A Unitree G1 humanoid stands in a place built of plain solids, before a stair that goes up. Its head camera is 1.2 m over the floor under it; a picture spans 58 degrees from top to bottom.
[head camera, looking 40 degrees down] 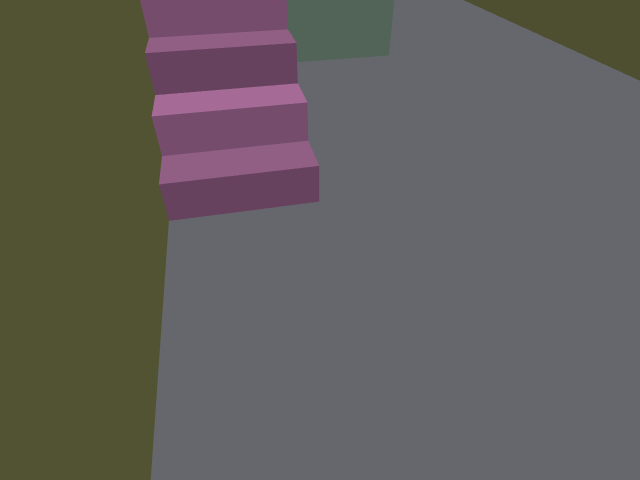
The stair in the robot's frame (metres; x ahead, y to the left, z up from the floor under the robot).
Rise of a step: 0.20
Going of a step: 0.25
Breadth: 0.70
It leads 13 degrees to the left of straight ahead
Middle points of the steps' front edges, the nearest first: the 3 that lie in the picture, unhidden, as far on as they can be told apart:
1.64 0.35 0.20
1.89 0.40 0.39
2.13 0.45 0.59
